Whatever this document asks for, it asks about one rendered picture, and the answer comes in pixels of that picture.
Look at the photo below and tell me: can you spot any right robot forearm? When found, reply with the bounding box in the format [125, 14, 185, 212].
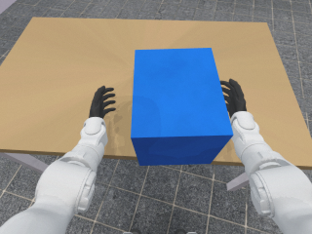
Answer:
[230, 111, 312, 189]

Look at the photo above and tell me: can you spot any carton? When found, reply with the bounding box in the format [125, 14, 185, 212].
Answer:
[131, 48, 234, 166]

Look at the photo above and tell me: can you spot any left robot forearm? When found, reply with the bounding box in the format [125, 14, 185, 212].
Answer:
[35, 117, 108, 201]

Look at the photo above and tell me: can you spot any robot right hand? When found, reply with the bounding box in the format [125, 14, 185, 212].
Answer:
[219, 78, 247, 118]

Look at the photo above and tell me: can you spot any table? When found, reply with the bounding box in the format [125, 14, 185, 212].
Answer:
[0, 17, 312, 191]

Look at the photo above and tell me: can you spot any left robot upper arm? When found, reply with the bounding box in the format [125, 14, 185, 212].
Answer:
[0, 160, 97, 234]

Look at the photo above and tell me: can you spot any right robot upper arm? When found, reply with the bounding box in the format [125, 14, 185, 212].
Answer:
[249, 165, 312, 234]

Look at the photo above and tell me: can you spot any robot left hand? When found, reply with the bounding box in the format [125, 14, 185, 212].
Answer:
[89, 85, 116, 119]

